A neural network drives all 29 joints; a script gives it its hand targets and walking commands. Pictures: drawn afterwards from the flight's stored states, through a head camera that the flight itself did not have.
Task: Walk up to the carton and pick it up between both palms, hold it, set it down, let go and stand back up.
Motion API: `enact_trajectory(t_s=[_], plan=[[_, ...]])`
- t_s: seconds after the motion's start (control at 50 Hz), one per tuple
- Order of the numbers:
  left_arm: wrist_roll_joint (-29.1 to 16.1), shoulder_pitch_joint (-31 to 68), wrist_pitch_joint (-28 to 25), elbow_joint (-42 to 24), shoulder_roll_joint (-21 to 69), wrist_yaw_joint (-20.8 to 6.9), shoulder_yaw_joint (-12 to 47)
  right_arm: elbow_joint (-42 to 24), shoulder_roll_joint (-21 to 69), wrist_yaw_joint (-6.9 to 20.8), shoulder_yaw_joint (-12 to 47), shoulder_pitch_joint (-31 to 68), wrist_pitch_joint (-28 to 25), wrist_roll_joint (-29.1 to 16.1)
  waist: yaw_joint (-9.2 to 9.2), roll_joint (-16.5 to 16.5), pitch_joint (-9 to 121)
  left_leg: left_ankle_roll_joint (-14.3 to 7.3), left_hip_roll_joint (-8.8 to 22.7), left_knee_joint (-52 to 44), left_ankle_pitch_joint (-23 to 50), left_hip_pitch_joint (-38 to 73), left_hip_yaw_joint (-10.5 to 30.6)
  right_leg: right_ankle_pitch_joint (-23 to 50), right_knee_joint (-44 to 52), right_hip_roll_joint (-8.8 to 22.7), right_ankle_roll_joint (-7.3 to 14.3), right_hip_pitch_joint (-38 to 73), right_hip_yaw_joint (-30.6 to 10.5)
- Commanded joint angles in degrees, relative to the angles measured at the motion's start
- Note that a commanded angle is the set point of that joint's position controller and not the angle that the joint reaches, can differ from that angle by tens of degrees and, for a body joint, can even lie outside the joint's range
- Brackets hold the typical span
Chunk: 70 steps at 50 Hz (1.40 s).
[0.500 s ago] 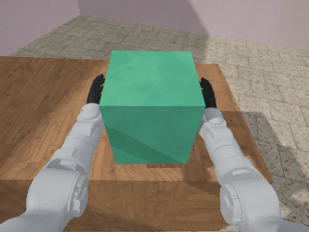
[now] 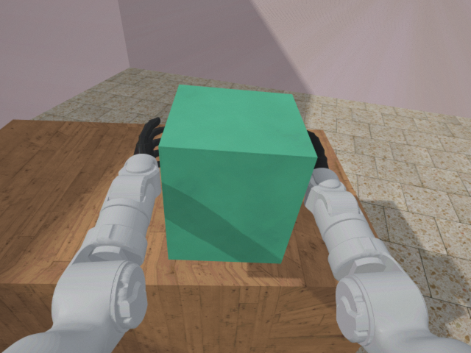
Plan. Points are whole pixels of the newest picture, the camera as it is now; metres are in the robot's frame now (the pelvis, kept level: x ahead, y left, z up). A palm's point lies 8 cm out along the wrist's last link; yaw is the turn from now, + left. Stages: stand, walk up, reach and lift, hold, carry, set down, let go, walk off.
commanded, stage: reach and lift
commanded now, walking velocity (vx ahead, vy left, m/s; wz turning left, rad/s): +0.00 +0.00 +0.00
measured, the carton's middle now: (231, 175) +0.41 +0.02 +0.15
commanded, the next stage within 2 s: hold in 1.08 s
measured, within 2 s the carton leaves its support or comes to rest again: neither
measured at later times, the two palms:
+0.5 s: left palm (142, 162) +0.40 +0.18 +0.18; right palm (314, 160) +0.41 -0.12 +0.19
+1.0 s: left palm (142, 158) +0.39 +0.17 +0.19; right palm (317, 160) +0.40 -0.12 +0.20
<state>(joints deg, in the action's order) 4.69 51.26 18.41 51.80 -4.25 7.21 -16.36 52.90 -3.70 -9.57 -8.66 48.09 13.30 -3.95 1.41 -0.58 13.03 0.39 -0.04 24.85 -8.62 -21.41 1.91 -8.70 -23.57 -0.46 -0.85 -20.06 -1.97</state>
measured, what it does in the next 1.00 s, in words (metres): stands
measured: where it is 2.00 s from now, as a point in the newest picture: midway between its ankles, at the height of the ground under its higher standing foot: outside the picture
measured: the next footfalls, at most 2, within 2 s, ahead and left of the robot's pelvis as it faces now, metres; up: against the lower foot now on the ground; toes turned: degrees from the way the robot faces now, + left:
none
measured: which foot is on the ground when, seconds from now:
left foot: down 0.00-1.00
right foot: down 0.00-1.00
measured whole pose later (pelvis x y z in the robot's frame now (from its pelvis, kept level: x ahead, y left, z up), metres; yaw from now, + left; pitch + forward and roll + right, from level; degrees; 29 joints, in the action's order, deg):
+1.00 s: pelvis +0.01 +0.00 +0.00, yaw +0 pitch +4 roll -1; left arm 7.1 41.0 32.8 23.3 -1.8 6.4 -16.6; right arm 38.2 -3.3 -10.9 -5.4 46.7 22.9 -10.4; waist -1.1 -0.7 9.8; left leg 0.5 0.0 23.5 -8.8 -18.3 1.9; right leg -8.5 -21.6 -0.4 -0.8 -16.6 -2.0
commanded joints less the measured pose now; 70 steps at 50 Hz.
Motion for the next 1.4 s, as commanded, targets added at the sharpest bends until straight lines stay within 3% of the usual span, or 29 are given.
enact_trajectory(t_s=[0.0, 0.02, 0.1, 0.12, 0.14, 0.18, 0.28, 0.42, 0.52, 0.58, 0.68, 0.74, 0.8, 0.82, 0.88, 0.98, 1.04, 1.12, 1.24, 1.28, 1.3, 1.32, 1.38], plan=[[-4.00, 42.72, -2.34, -14.90, 45.04, -10.20, 18.26, -21.37, 39.05, 7.43, 14.62, 55.70, -3.34, -4.06, -2.94, 0.76, 23.66, 2.78, -1.75, -5.97, 4.12, 17.57, -1.57, 4.57, 7.64, -3.65, 1.24, 21.23, 1.82], [-3.17, 40.67, -1.55, -13.57, 43.92, -10.33, 17.34, -21.08, 38.91, 7.16, 14.95, 55.15, -2.79, -3.94, -2.72, -0.42, 22.13, 2.30, -1.99, -6.16, 3.24, 16.74, -1.70, 4.26, 7.94, -3.50, 0.96, 21.54, 1.74], [-3.45, 39.02, 0.12, -18.78, 42.44, -10.77, 17.95, -22.79, 39.50, 6.37, 17.13, 51.04, -0.92, -5.64, -3.72, -0.98, 22.91, 1.95, -2.40, -5.94, 4.71, 17.43, -1.51, 7.79, 7.43, -3.44, 0.31, 23.99, 1.75], [-2.78, 38.56, 0.72, -19.12, 42.19, -10.90, 17.90, -20.90, 38.56, 6.33, 16.38, 48.69, -0.17, -5.33, -4.60, -0.13, 21.40, 2.21, -2.33, -6.00, 4.60, 17.62, -1.22, 8.00, 7.43, -3.36, 0.26, 23.62, 1.74], [-2.80, 38.60, 1.00, -20.79, 41.59, -11.13, 18.03, -21.41, 39.28, 6.18, 17.34, 47.94, 0.23, -6.03, -4.20, -0.29, 21.44, 2.15, -2.45, -5.99, 5.00, 17.62, -1.16, 8.26, 7.50, -3.31, 0.26, 23.86, 1.71], [-3.24, 36.45, 2.07, -23.32, 42.67, -11.02, 20.33, -25.26, 38.61, 5.84, 19.00, 48.12, 0.35, -6.83, -4.80, 0.42, 23.83, 2.62, -2.42, -5.16, 8.06, 19.35, -1.08, 11.93, 7.26, -3.45, 0.06, 24.97, 1.84], [-4.36, 35.57, 3.65, -31.30, 42.60, -10.72, 24.10, -27.99, 38.80, 5.24, 21.56, 43.22, 2.12, -8.77, -6.05, 1.84, 25.54, 3.43, -2.28, -4.23, 11.42, 20.97, -0.21, 15.44, 6.49, -3.61, -0.11, 25.57, 2.20], [-4.70, 34.86, 5.90, -37.35, 42.08, -10.70, 27.13, -28.64, 37.93, 4.77, 22.43, 37.56, 4.31, -9.60, -7.72, 3.88, 24.94, 4.71, -1.95, -3.76, 12.70, 22.53, 0.51, 16.50, 5.95, -3.38, -0.27, 25.37, 2.11], [-3.88, 34.33, 7.35, -38.65, 41.79, -10.50, 27.31, -29.55, 37.65, 5.22, 23.44, 39.25, 4.83, -10.54, -6.53, 4.18, 24.34, 4.49, -1.94, -4.33, 11.43, 22.37, 0.40, 13.95, 6.17, -3.64, -0.21, 24.37, 2.70], [-3.96, 32.35, 8.17, -36.96, 41.75, -10.67, 26.81, -32.11, 37.36, 5.06, 24.12, 40.87, 5.00, -11.01, -5.98, 2.42, 23.80, 3.99, -2.13, -4.38, 10.56, 21.68, 0.40, 13.74, 6.41, -3.55, -0.47, 24.78, 2.40], [-4.46, 33.42, 8.88, -38.61, 42.65, -10.31, 27.92, -32.52, 37.34, 5.10, 23.60, 42.03, 5.44, -11.34, -6.69, 3.97, 24.83, 4.34, -1.90, -4.51, 10.54, 22.11, 0.53, 13.72, 6.16, -3.67, -0.09, 24.09, 2.63], [-4.16, 33.71, 9.37, -38.42, 41.35, -10.31, 26.97, -31.85, 37.59, 5.26, 24.33, 41.69, 6.10, -11.18, -5.99, 2.26, 23.47, 3.66, -2.13, -4.88, 9.53, 21.49, 0.30, 12.20, 6.52, -3.73, -0.38, 23.74, 2.95], [-4.23, 33.30, 9.91, -36.73, 40.81, -10.67, 26.53, -31.38, 37.36, 5.09, 23.43, 42.17, 6.40, -10.87, -6.45, 1.65, 22.26, 3.26, -2.08, -5.35, 7.28, 20.76, 0.17, 11.00, 7.06, -3.42, -0.40, 23.25, 2.64], [-5.01, 34.38, 9.88, -38.71, 41.56, -10.71, 28.09, -31.56, 37.26, 4.94, 23.07, 41.08, 6.44, -10.94, -7.52, 3.08, 23.95, 3.87, -2.02, -5.03, 8.33, 21.73, 0.17, 12.45, 6.69, -3.22, -0.23, 23.84, 2.57], [-5.05, 34.79, 10.14, -39.79, 41.41, -10.32, 28.08, -33.34, 37.98, 5.08, 24.17, 42.81, 6.54, -11.88, -6.30, 2.85, 24.79, 3.60, -2.11, -4.92, 9.01, 21.64, 0.38, 12.15, 6.58, -3.60, -0.26, 23.59, 2.79], [-4.89, 32.99, 11.33, -39.36, 41.35, -10.50, 28.28, -32.62, 36.59, 4.89, 23.60, 40.77, 7.52, -11.91, -7.34, 3.40, 23.63, 4.02, -2.06, -4.94, 8.97, 21.59, 0.39, 12.29, 6.80, -3.51, -0.02, 23.65, 2.68], [-5.44, 31.80, 11.93, -42.85, 41.81, -10.49, 29.71, -35.80, 37.42, 4.60, 25.55, 39.95, 7.94, -13.40, -6.97, 3.29, 25.82, 3.95, -2.04, -4.22, 12.45, 22.64, 0.39, 16.38, 5.96, -3.79, -0.26, 25.53, 2.66], [-5.40, 30.88, 13.25, -44.50, 41.66, -10.89, 29.99, -39.25, 36.61, 4.13, 26.73, 40.04, 9.21, -14.67, -7.19, 2.92, 26.09, 3.74, -2.27, -4.19, 12.16, 22.43, 0.50, 16.42, 5.99, -3.98, -0.25, 26.27, 2.46], [-6.08, 32.62, 14.51, -46.95, 40.71, -11.46, 30.75, -38.74, 36.51, 3.67, 26.45, 37.98, 11.35, -15.14, -8.59, 3.06, 24.02, 3.58, -2.40, -4.87, 9.32, 21.64, 0.50, 14.56, 6.53, -3.58, -0.21, 25.17, 2.09], [-5.77, 31.44, 15.35, -48.19, 41.36, -11.37, 31.55, -39.53, 36.48, 3.61, 26.98, 37.22, 11.98, -15.66, -8.62, 3.98, 23.93, 3.86, -2.34, -4.68, 10.21, 22.35, 0.52, 14.87, 6.52, -3.79, -0.09, 24.99, 2.27], [-4.78, 30.49, 16.01, -45.46, 40.79, -11.59, 30.17, -37.78, 35.79, 3.62, 26.25, 37.62, 12.37, -15.30, -8.41, 3.84, 21.38, 3.72, -2.35, -5.20, 8.13, 21.08, 0.43, 12.57, 7.01, -3.72, 0.08, 24.30, 2.19], [-4.90, 30.64, 16.12, -46.37, 40.75, -11.57, 29.89, -39.19, 36.48, 3.72, 27.06, 38.85, 12.21, -15.87, -7.64, 2.83, 22.54, 3.37, -2.32, -5.26, 8.49, 21.46, 0.21, 12.82, 6.96, -3.87, -0.12, 24.81, 2.22], [-4.73, 31.39, 16.60, -46.33, 40.36, -11.84, 28.96, -38.22, 37.02, 3.63, 26.94, 38.60, 13.05, -16.30, -7.64, 2.45, 21.60, 2.88, -2.48, -5.56, 7.04, 20.46, 0.21, 12.00, 7.06, -3.54, -0.06, 24.71, 1.74]])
